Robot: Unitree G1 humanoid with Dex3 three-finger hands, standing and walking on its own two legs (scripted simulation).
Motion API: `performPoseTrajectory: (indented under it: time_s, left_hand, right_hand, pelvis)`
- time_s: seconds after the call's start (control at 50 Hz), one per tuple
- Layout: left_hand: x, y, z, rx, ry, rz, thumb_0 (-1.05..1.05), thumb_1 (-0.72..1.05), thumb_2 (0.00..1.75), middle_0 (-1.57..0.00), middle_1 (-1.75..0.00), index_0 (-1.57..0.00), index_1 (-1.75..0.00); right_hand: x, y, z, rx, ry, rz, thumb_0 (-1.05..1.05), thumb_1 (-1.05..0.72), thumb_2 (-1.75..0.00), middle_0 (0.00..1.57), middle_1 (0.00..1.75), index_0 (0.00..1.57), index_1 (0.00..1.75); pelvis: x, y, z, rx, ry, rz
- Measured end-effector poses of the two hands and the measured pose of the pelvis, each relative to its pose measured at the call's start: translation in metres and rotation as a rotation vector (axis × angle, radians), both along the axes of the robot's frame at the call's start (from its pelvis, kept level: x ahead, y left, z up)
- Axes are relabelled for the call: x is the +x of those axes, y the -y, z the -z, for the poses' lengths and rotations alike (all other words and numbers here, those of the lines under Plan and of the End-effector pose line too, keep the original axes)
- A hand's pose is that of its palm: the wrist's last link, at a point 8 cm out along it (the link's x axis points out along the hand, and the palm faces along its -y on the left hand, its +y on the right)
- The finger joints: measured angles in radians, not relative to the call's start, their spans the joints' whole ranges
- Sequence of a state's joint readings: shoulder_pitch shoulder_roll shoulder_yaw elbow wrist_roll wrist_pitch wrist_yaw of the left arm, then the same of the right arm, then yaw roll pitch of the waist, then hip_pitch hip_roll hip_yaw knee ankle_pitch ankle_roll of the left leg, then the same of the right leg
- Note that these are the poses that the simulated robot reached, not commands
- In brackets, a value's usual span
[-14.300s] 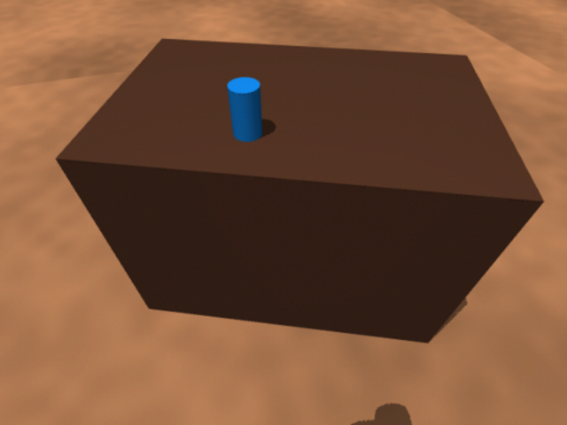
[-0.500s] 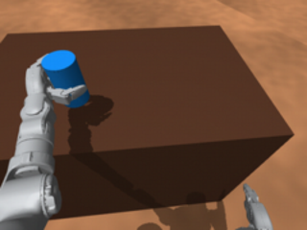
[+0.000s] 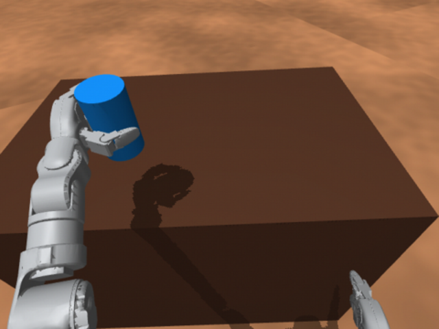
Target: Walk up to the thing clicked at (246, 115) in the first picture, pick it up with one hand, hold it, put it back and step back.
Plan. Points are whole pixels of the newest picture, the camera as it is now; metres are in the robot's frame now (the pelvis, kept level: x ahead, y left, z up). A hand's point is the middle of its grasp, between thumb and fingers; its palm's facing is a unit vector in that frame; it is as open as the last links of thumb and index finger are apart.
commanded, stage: lift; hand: left
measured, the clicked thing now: (113, 120) +0.40 +0.18 +0.22
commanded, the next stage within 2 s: hold in 0.82 s
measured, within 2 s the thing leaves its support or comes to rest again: neither
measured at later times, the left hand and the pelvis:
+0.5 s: hand (101, 115) +0.35 +0.17 +0.27, palm faces +0.15 -0.99 +0.00, open 10.5 cm; pelvis -0.02 -0.01 +0.01, yaw +1 degrees
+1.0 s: hand (86, 106) +0.33 +0.17 +0.29, palm faces +0.15 -0.99 +0.00, open 10.5 cm; pelvis -0.02 +0.00 +0.01, yaw +1 degrees
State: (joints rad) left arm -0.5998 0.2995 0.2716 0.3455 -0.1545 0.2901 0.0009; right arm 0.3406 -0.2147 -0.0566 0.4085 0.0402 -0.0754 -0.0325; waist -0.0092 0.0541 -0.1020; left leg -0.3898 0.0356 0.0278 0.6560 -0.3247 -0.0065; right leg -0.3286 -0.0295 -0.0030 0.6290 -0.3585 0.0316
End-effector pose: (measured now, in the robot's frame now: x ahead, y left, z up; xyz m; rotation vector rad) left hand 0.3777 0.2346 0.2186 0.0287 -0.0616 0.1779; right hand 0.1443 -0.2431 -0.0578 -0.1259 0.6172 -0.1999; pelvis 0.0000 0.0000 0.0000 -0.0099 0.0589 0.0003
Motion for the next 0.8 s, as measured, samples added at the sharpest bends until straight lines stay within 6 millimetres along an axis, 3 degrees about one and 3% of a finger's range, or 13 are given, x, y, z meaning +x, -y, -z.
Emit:
performPoseTrajectory:
  time_s: [0.34, 0.8]
  left_hand:
    - [-0.045, 0.015, -0.036, -0.022, -0.005, 0.025, -0.01, -0.53, 1.04, -0.74, -1.08, -0.77, -1.10]
    - [-0.067, 0.019, -0.063, -0.026, 0.002, 0.031, -0.01, -0.54, 1.04, -0.75, -1.08, -0.77, -1.09]
  right_hand:
    - [-0.004, 0.015, -0.003, -0.003, 0.038, -0.005, -0.01, 0.53, -0.06, 0.05, 0.05, 0.05, 0.05]
    - [-0.006, 0.016, 0.000, 0.017, 0.066, -0.007, -0.01, 0.52, -0.06, 0.05, 0.05, 0.05, 0.05]
  pelvis:
    - [-0.012, 0.008, -0.006, 0.012, 0.063, -0.016]
    - [-0.018, 0.008, -0.008, 0.013, 0.089, -0.016]
